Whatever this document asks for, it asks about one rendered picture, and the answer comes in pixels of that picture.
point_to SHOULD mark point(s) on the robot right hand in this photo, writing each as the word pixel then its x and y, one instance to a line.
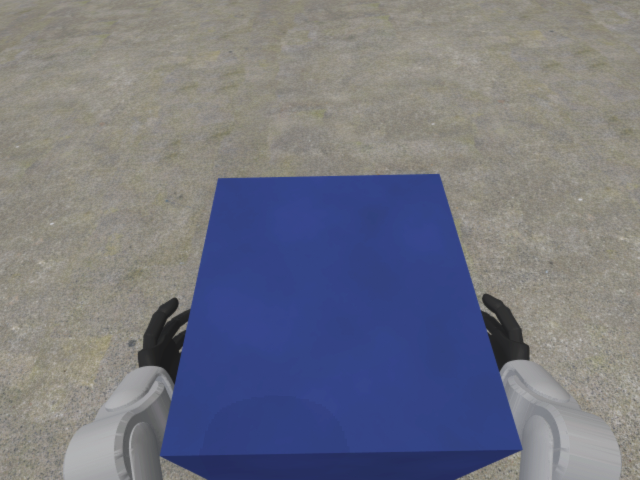
pixel 506 338

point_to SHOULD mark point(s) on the robot left hand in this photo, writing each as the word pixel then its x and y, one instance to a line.
pixel 159 349

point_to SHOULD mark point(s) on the carton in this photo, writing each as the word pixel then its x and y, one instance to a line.
pixel 335 334

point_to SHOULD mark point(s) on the robot right forearm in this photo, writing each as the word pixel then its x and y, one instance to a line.
pixel 559 440

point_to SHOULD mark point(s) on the robot left forearm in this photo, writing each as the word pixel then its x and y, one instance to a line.
pixel 125 439

